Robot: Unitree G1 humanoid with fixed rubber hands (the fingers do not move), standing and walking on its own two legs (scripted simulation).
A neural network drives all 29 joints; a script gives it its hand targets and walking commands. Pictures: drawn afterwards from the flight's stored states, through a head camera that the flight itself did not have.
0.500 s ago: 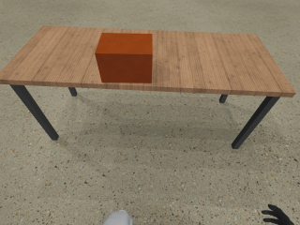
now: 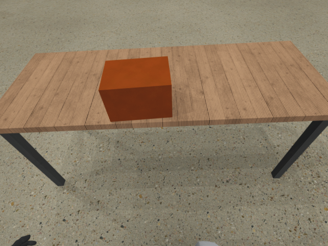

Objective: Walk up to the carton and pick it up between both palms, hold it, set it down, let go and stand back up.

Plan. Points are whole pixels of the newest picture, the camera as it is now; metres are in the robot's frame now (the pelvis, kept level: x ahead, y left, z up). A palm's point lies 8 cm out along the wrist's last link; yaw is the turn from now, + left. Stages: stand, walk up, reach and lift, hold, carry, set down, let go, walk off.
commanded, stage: walk up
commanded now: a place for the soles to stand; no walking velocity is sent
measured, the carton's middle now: (139, 89) +0.67 +0.09 -0.04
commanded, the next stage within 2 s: none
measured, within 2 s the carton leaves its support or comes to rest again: neither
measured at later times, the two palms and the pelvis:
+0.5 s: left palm (9, 216) +0.22 +0.43 -0.09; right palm (248, 171) +0.31 -0.24 -0.06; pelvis +0.19 +0.09 +0.00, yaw +3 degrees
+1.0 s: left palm (33, 161) +0.38 +0.42 -0.08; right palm (228, 159) +0.38 -0.21 -0.11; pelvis +0.28 +0.10 +0.00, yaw +2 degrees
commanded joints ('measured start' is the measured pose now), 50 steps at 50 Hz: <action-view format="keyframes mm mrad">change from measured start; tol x32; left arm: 1 117 279 79 -67 0 -34 46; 50 -111 150 -16 -141 -3 49 42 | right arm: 1 -28 -191 -28 -87 6 -3 -17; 50 81 -68 3 -20 25 0 -81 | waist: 1 103 -158 33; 16 1 -172 -70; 19 -81 314 -177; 50 16 -276 -65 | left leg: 1 -553 31 -206 467 -100 -27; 17 207 -3 55 -86 216 -23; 19 413 290 -460 -221 102 97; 35 -52 204 -62 -173 715 145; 41 -267 12 -86 416 -225 -35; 50 10 -7 17 -9 114 -39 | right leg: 1 323 -462 725 -344 -490 -288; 7 194 -252 195 -265 162 -184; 15 28 -249 87 -187 16 -143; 21 -328 -44 109 698 -347 -12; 37 193 32 -26 -45 205 -20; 40 419 -338 454 -153 442 -181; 50 -108 -177 174 -92 -98 -157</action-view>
